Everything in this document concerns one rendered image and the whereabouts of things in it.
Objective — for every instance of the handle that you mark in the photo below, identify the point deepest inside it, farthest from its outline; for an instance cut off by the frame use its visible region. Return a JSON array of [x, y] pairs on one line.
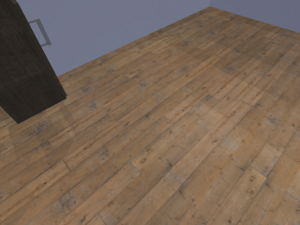
[[42, 30]]

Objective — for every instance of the cupboard door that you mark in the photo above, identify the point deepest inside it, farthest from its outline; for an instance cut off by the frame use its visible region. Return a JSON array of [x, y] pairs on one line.
[[34, 41]]

